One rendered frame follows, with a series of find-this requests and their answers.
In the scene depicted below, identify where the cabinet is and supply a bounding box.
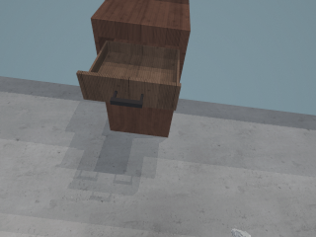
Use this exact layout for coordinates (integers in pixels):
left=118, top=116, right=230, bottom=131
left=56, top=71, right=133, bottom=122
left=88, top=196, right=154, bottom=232
left=91, top=0, right=191, bottom=137

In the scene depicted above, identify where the handle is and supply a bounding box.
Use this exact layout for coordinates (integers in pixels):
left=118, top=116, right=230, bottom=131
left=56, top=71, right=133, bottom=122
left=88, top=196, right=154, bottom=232
left=110, top=91, right=144, bottom=109

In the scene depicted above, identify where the drawer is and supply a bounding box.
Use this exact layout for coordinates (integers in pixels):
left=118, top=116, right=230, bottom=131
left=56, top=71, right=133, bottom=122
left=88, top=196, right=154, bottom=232
left=76, top=40, right=182, bottom=111

